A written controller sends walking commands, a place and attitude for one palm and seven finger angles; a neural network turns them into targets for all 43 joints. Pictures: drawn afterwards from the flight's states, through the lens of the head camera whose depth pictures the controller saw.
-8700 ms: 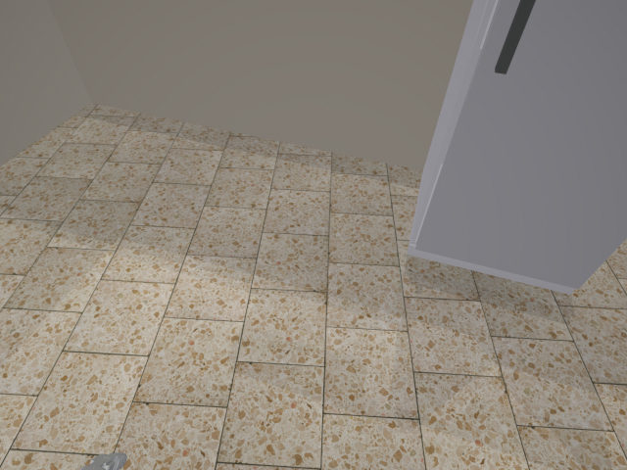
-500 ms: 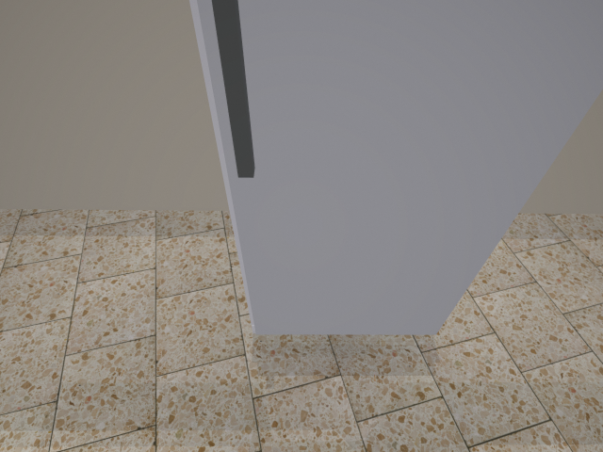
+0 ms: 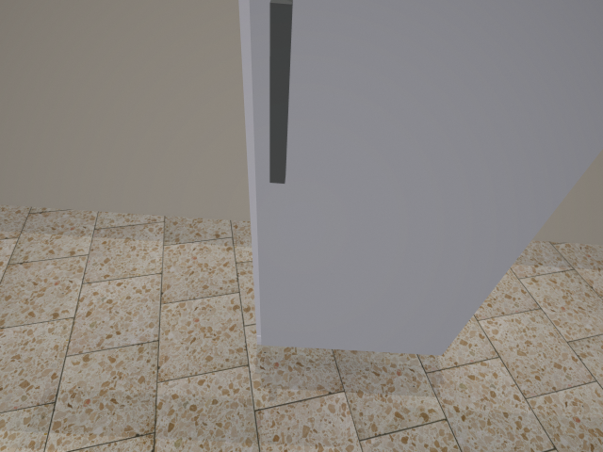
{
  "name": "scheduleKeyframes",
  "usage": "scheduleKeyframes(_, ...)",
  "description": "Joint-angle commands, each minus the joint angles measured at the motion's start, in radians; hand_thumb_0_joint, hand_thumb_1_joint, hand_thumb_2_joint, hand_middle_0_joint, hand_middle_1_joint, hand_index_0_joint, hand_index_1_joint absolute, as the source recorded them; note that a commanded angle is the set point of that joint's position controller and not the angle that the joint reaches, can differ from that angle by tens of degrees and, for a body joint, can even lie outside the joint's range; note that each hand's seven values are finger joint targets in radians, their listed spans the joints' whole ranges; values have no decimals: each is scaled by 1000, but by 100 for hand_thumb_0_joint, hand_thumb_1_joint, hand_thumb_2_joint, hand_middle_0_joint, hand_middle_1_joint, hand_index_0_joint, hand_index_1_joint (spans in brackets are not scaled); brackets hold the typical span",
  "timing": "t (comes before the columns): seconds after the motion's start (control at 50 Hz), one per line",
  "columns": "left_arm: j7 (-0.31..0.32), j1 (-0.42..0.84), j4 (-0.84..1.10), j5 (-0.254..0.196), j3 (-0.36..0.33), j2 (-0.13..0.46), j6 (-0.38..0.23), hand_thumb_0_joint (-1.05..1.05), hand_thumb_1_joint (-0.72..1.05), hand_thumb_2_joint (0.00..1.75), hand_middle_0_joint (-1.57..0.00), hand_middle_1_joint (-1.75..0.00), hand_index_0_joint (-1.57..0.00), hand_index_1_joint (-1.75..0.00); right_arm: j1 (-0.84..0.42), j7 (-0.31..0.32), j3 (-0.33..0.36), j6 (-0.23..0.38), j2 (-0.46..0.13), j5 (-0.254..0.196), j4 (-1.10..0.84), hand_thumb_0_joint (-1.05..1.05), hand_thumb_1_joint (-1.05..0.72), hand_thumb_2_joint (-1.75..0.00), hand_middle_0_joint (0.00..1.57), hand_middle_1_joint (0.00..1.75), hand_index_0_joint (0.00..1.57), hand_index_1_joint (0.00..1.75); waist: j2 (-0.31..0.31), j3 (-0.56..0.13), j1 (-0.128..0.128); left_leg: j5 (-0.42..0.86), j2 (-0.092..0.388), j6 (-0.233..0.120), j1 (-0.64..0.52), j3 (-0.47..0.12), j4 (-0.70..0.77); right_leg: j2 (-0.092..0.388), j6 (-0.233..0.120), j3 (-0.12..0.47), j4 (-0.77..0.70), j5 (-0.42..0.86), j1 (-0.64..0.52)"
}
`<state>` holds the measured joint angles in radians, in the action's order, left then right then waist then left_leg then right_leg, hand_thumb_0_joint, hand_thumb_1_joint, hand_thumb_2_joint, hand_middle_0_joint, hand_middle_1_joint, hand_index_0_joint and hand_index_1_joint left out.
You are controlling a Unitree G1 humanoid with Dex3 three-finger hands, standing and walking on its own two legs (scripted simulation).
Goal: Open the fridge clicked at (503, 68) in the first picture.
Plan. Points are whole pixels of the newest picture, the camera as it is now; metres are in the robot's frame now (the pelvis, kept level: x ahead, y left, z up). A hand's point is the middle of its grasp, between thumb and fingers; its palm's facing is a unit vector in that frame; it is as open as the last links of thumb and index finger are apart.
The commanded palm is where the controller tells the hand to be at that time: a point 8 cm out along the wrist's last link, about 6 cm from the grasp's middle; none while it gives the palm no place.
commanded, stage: look again from close up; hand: left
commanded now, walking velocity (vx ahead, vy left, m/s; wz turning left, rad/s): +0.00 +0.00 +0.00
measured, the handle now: (280, 98) +0.55 +0.08 +0.22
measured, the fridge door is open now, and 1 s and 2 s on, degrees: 0 0 0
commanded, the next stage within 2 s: none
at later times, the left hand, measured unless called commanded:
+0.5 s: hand out of the picture -0.05 +0.19 -0.17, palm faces +0.02 -0.98 -0.19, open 7.4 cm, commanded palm none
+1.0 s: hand out of the picture -0.05 +0.16 -0.17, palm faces +0.03 -0.99 -0.17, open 7.4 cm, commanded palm none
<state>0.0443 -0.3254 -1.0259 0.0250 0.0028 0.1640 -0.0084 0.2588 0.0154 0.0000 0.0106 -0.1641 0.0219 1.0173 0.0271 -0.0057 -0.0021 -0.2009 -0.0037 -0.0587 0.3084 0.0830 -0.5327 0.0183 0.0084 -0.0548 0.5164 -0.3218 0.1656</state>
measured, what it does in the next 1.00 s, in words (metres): stands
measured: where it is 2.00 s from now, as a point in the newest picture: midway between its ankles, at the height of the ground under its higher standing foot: outside the picture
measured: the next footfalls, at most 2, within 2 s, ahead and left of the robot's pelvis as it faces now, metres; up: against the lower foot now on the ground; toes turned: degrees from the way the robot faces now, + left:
none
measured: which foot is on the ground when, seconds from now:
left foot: down 0.00-1.00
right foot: down 0.00-1.00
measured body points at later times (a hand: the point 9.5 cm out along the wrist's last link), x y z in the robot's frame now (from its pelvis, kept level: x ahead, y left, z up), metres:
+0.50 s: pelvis -0.02 +0.01 +0.01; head -0.02 +0.03 +0.46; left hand -0.05 +0.24 -0.16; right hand +0.01 -0.23 -0.14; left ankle +0.06 +0.08 -0.73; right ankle -0.03 -0.13 -0.73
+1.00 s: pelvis -0.02 +0.00 +0.01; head -0.03 +0.01 +0.46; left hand -0.05 +0.22 -0.16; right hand -0.01 -0.23 -0.15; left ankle +0.06 +0.08 -0.73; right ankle -0.03 -0.13 -0.73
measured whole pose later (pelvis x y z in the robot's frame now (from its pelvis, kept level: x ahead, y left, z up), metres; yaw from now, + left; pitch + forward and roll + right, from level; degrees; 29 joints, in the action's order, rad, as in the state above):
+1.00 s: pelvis -0.02 +0.00 +0.01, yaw +0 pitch -1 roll -1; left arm 0.03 -0.38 -1.08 0.02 0.01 0.16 -0.01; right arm 0.29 0.01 0.00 0.00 -0.15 0.02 1.11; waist 0.02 -0.01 0.00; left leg -0.11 -0.01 -0.05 0.29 0.08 -0.42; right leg 0.02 0.00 -0.06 0.44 -0.25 0.17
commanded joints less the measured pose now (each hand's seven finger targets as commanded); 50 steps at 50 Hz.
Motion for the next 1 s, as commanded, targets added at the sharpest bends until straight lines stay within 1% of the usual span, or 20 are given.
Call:
scheduleKeyframes(0.0, 0, -89, 45, -2, -19, 101, -10, 0, 90, 90, -20, -30, -20, -30, 34, 6, 28, 21, -138, -5, -53, 0, -90, -90, 20, 30, 20, 30, -62, 38, -4, -55, 126, -2, -25, -193, 182, 63, -53, 74, -97, 71, 64)
scheduleKeyframes(0.04, -2, -88, 46, -2, -19, 106, -9, 0, 90, 90, -20, -30, -20, -30, 23, 5, 29, 20, -144, -6, -54, 0, -90, -90, 20, 30, 20, 30, -58, 39, -6, -90, 128, 0, -25, -196, 197, 64, -50, 73, -106, 64, 68)
scheduleKeyframes(0.06, -4, -85, 46, -2, -18, 108, -7, 0, 90, 90, -20, -30, -20, -30, 18, 4, 29, 18, -148, -6, -53, 0, -90, -90, 20, 30, 20, 30, -63, 54, -4, -121, 128, 2, -15, -199, 208, 63, -50, 76, -111, 54, 74)
scheduleKeyframes(0.12, -6, -89, 46, 0, -19, 122, -8, 0, 90, 90, -20, -30, -20, -30, 15, 2, 30, 18, -156, -7, -51, 0, -90, -90, 20, 30, 20, 30, -54, 52, -5, -136, 128, 2, -10, -199, 223, 68, -50, 76, -121, 58, 65)
scheduleKeyframes(0.14, -6, -87, 43, 0, -17, 122, -8, 0, 90, 90, -20, -30, -20, -30, 13, 2, 31, 17, -156, -7, -48, 0, -90, -90, 20, 30, 20, 30, -42, 64, -5, -139, 126, 3, -9, -201, 225, 68, -51, 80, -126, 58, 71)
scheduleKeyframes(0.16, -7, -88, 42, 0, -18, 124, -8, 0, 90, 90, -20, -30, -20, -30, 17, 1, 31, 17, -161, -8, -47, 0, -90, -90, 20, 30, 20, 30, -44, 54, -3, -151, 127, 3, -11, -206, 234, 69, -50, 76, -125, 49, 67)
scheduleKeyframes(0.18, -7, -96, 39, 0, -18, 126, -10, 0, 90, 90, -20, -30, -20, -30, 14, 1, 31, 18, -160, -9, -44, 0, -90, -90, 20, 30, 20, 30, -51, 51, -8, -130, 126, 1, -17, -203, 231, 71, -50, 77, -131, 64, 60)
scheduleKeyframes(0.24, -9, -102, 31, -1, -17, 128, -8, 0, 90, 90, -20, -30, -20, -30, 11, 0, 32, 16, -167, -9, -36, 0, -90, -90, 20, 30, 20, 30, -60, 51, -4, -172, 130, 5, -22, -207, 252, 71, -48, 74, -134, 44, 69)
scheduleKeyframes(0.36, -9, -122, 9, 1, -15, 123, -5, 0, 90, 90, -20, -30, -20, -30, 17, -1, 34, 12, -170, -9, -14, 0, -90, -90, 20, 30, 20, 30, -49, 65, -8, -228, 134, 6, -7, -222, 294, 67, -46, 67, -134, 26, 67)
scheduleKeyframes(0.4, -8, -133, 2, 2, -16, 127, -8, 0, 90, 90, -20, -30, -20, -30, 17, -1, 35, 13, -171, -11, -11, 0, -90, -90, 20, 30, 20, 30, -44, 61, -11, -208, 132, 4, -13, -215, 288, 73, -47, 71, -144, 35, 62)
scheduleKeyframes(0.46, -8, -128, -4, 0, -15, 126, -10, 0, 90, 90, -20, -30, -20, -30, 27, -2, 34, 11, -164, -11, 0, 0, -90, -90, 20, 30, 20, 30, -26, 58, -4, -191, 125, 9, -28, -206, 277, 77, -49, 81, -157, 17, 77)
scheduleKeyframes(0.66, -8, -141, -23, -1, -10, 112, -12, 0, 90, 90, -20, -30, -20, -30, 41, -2, 30, 5, -144, -10, 27, 0, -90, -90, 20, 30, 20, 30, -38, 95, -2, -200, 117, 17, -19, -191, 271, 81, -51, 100, -189, -35, 116)
scheduleKeyframes(0.68, -7, -147, -23, 0, -10, 114, -14, 0, 90, 90, -20, -30, -20, -30, 47, -2, 30, 5, -143, -11, 27, 0, -90, -90, 20, 30, 20, 30, -28, 82, -3, -183, 118, 16, -27, -190, 263, 81, -51, 100, -189, -23, 108)
scheduleKeyframes(0.72, -7, -140, -23, -2, -11, 113, -15, 0, 90, 90, -20, -30, -20, -30, 50, -2, 28, 7, -140, -11, 31, 0, -90, -90, 20, 30, 20, 30, -33, 73, -1, -175, 115, 19, -28, -186, 260, 82, -52, 103, -187, -25, 106)
scheduleKeyframes(0.84, -6, -144, -28, -2, -10, 99, -14, 0, 90, 90, -20, -30, -20, -30, 57, 0, 26, 7, -130, -11, 41, 0, -90, -90, 20, 30, 20, 30, -44, 89, -2, -178, 118, 20, -20, -190, 268, 78, -52, 100, -185, -19, 111)
scheduleKeyframes(0.86, -6, -144, -28, -2, -10, 99, -14, 0, 90, 90, -20, -30, -20, -30, 59, 0, 26, 6, -125, -11, 43, 0, -90, -90, 20, 30, 20, 30, -36, 98, -4, -186, 117, 20, -12, -190, 269, 78, -51, 99, -186, -24, 112)
scheduleKeyframes(0.88, -5, -152, -27, -2, -10, 99, -16, 0, 90, 90, -20, -30, -20, -30, 63, 0, 26, 7, -124, -12, 41, 0, -90, -90, 20, 30, 20, 30, -30, 85, -6, -159, 116, 19, -17, -183, 256, 82, -52, 100, -192, -10, 100)
scheduleKeyframes(0.9, -5, -146, -27, -3, -10, 97, -16, 0, 90, 90, -20, -30, -20, -30, 61, 0, 24, 7, -120, -12, 42, 0, -90, -90, 20, 30, 20, 30, -24, 97, -4, -149, 112, 21, -14, -177, 249, 84, -53, 105, -195, -16, 109)
scheduleKeyframes(0.96, -5, -141, -26, -4, -9, 91, -17, 0, 90, 90, -20, -30, -20, -30, 72, 1, 24, 6, -112, -11, 47, 0, -90, -90, 20, 30, 20, 30, -23, 88, 2, -136, 109, 24, -34, -173, 240, 86, -55, 109, -201, -35, 124)
scheduleKeyframes(0.98, -4, -145, -25, -4, -9, 89, -17, 0, 90, 90, -20, -30, -20, -30, 76, 1, 23, 5, -104, -12, 49, 0, -90, -90, 20, 30, 20, 30, -16, 88, -1, -129, 111, 23, -35, -171, 238, 84, -53, 105, -202, -23, 118)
